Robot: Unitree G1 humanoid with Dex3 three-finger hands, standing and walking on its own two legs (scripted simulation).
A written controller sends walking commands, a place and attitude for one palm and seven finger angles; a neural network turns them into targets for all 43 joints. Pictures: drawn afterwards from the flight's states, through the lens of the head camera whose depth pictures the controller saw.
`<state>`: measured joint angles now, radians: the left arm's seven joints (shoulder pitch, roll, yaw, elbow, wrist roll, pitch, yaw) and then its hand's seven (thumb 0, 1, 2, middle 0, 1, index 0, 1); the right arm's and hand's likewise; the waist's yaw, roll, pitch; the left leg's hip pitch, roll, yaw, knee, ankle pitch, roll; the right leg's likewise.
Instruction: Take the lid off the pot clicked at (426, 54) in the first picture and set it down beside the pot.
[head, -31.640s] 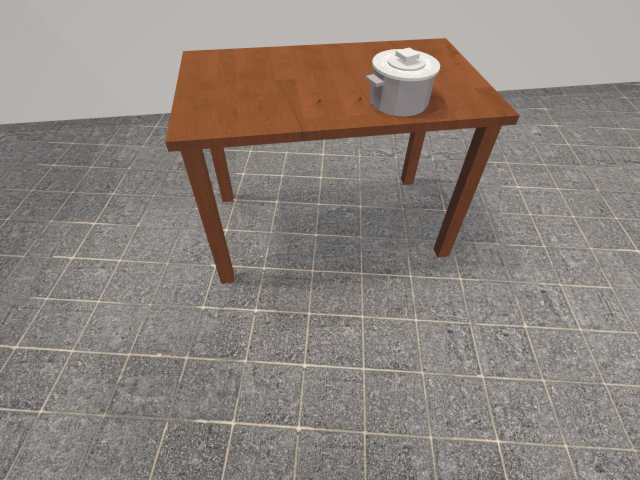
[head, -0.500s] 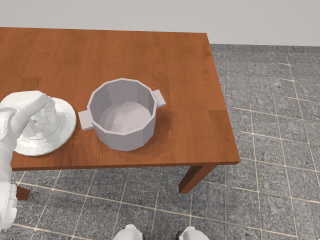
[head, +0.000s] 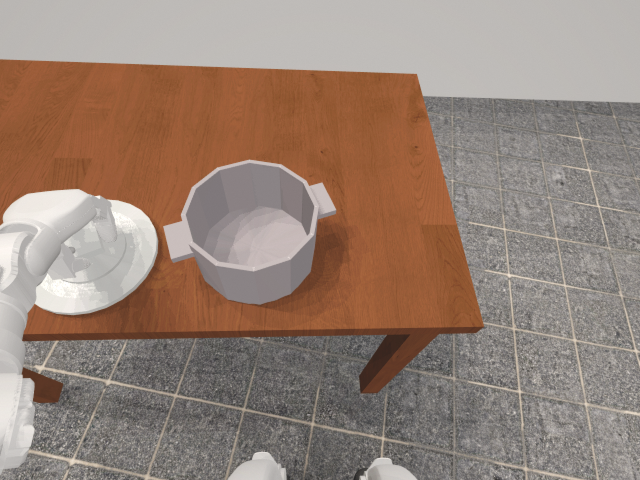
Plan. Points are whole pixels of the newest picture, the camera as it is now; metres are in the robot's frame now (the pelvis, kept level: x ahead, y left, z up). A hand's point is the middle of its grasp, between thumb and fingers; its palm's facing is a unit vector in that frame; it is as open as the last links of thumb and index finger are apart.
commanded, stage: open the fingers wide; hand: left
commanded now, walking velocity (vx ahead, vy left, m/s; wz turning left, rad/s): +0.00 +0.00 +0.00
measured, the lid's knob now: (81, 243) +0.43 +0.34 -0.03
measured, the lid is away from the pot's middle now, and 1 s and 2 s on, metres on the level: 0.24 0.24 0.24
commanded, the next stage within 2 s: raise the empty hand in 0.56 s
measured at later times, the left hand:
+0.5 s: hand (62, 250) +0.40 +0.34 +0.00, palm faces -0.46 -0.09 -0.88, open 10.8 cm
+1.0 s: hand (52, 234) +0.41 +0.34 +0.02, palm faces -0.40 -0.08 -0.91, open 11.0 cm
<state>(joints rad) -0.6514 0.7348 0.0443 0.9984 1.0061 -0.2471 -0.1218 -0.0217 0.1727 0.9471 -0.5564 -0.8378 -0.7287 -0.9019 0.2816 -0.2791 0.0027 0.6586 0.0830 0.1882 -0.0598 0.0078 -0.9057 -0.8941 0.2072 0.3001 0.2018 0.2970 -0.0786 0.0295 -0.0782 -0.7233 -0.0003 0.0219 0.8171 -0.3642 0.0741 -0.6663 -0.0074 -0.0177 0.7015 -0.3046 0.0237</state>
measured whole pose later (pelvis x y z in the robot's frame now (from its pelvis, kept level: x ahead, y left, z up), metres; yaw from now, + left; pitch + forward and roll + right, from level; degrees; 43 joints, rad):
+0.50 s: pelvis +0.01 +0.01 +0.00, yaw +0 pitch +16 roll -4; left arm -0.63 0.75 0.05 0.97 0.99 -0.28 -0.16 0.00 0.02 0.65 -0.38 -0.88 -0.37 -0.88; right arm 0.30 -0.28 0.00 0.67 0.08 0.20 -0.06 0.01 -0.91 -0.89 0.21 0.30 0.20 0.30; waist -0.08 0.03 -0.08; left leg -0.73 0.00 0.02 0.83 -0.38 0.09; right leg -0.67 -0.01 -0.02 0.69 -0.31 0.02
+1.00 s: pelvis +0.00 +0.03 +0.01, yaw +0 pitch +13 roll -5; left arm -0.68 0.70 -0.03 0.96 0.98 -0.19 -0.14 0.00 0.02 0.60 -0.35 -0.89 -0.35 -0.90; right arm 0.29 -0.27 0.00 0.67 0.09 0.20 -0.05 0.01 -0.91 -0.89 0.21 0.30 0.20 0.30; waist -0.06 0.04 -0.08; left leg -0.65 -0.03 0.04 0.77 -0.36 0.11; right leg -0.58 -0.03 0.00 0.63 -0.29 -0.01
